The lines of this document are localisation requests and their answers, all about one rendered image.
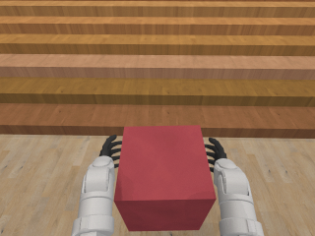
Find robot right forearm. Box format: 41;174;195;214
214;158;265;236

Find left robot hand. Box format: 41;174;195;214
99;135;122;168

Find carton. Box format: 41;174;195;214
114;125;217;232

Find right robot hand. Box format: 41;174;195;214
204;138;227;173

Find robot left forearm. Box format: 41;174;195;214
71;155;115;236

